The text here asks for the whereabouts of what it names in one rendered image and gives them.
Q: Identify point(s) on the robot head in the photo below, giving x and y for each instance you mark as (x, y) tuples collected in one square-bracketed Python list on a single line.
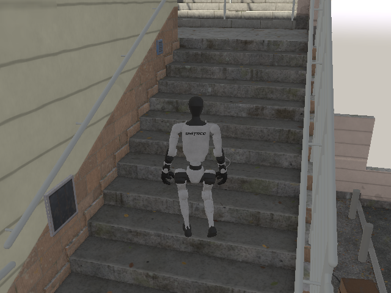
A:
[(195, 107)]

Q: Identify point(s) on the right robot upper arm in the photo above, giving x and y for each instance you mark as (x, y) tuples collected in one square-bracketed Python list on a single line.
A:
[(215, 129)]

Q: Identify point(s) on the robot right forearm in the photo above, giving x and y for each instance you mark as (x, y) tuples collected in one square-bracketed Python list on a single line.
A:
[(221, 163)]

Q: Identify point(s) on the right robot hand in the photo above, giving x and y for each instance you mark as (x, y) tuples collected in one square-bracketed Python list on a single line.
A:
[(220, 175)]

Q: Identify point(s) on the left robot hand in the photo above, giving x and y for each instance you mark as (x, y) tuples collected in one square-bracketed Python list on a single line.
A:
[(166, 175)]

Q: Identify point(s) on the humanoid robot torso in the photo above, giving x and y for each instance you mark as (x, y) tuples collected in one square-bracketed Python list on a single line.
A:
[(195, 148)]

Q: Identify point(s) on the left robot upper arm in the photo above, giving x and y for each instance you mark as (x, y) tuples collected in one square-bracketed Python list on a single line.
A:
[(177, 128)]

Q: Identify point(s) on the robot left forearm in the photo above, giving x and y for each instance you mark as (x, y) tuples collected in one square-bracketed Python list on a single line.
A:
[(167, 162)]

